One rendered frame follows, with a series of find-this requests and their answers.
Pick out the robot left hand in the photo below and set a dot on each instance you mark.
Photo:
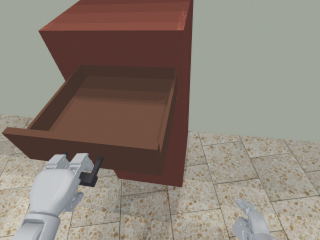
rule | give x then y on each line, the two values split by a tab
53	189

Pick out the robot right hand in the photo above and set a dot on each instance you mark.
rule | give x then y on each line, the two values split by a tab
244	229

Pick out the drawer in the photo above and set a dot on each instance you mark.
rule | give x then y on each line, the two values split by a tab
121	113

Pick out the cabinet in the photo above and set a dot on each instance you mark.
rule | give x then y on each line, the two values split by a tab
132	33

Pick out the handle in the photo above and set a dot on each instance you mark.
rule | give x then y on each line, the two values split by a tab
89	179

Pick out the robot left forearm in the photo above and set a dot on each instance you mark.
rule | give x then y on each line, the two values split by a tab
38	226

